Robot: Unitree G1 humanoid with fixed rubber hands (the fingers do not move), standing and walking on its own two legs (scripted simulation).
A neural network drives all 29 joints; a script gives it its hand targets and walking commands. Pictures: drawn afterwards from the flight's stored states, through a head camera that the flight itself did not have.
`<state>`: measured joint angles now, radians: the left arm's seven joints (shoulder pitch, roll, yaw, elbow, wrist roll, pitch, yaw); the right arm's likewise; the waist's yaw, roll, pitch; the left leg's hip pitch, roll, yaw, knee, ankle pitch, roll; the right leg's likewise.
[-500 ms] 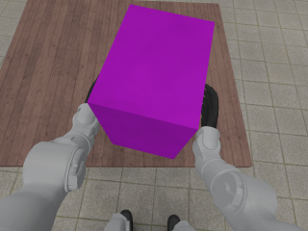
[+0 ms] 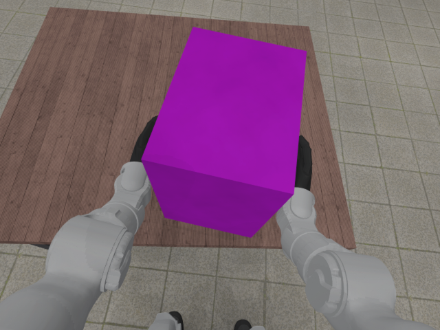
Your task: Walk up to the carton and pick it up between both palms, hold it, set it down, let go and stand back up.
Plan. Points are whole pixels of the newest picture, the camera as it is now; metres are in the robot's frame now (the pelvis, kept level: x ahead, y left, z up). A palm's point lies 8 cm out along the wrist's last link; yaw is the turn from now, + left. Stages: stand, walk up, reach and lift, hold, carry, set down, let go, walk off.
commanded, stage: reach and lift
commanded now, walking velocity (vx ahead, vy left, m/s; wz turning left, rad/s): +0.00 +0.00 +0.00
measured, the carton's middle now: (225, 146) +0.47 +0.00 -0.02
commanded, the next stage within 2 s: none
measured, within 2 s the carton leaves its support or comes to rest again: leaves its support in 0.50 s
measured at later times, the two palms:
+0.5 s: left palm (145, 175) +0.40 +0.14 +0.00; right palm (304, 191) +0.38 -0.15 -0.02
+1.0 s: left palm (120, 157) +0.36 +0.14 +0.13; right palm (341, 166) +0.37 -0.15 +0.12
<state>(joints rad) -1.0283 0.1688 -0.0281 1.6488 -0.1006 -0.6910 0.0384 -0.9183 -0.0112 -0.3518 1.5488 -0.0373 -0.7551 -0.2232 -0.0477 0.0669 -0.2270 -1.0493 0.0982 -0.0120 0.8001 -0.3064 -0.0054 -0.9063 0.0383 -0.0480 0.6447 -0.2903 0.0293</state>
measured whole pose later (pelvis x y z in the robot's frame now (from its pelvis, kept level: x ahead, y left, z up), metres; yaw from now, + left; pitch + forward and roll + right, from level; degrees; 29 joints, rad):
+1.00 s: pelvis -0.03 -0.03 +0.03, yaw +6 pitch +13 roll -1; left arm -0.68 0.17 -0.09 0.87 -0.17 -0.03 0.11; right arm -0.60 0.02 -0.11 0.67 0.08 0.07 -0.31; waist -0.04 0.03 -0.23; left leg -0.63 0.04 -0.02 0.58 -0.18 -0.02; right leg -0.56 -0.01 -0.06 0.59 -0.27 0.00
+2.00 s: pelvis -0.02 -0.03 +0.05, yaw +7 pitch -3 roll -1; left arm -0.48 -0.04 0.18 0.20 0.17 0.50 0.05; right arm -0.54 0.00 -0.06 0.42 0.13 0.34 -0.26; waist -0.06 -0.01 0.00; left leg -0.19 0.04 -0.04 0.38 -0.15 -0.03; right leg -0.07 0.00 -0.08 0.33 -0.21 0.00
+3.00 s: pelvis -0.02 -0.03 +0.05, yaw +6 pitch -6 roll -1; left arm -0.49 -0.04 0.16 0.06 0.20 0.63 0.06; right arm -0.53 -0.04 -0.02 0.37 0.20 0.36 -0.27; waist -0.07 -0.03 0.03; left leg -0.13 0.04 -0.02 0.39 -0.15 -0.03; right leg -0.02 0.00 -0.06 0.32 -0.20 0.01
